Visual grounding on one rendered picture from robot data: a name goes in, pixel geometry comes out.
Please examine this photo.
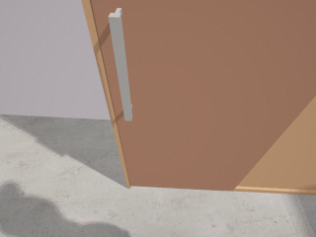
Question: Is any wardrobe door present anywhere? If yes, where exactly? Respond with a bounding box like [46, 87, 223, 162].
[91, 0, 316, 192]
[237, 96, 316, 191]

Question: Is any handle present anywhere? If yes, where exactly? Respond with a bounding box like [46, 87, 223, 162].
[108, 8, 132, 121]

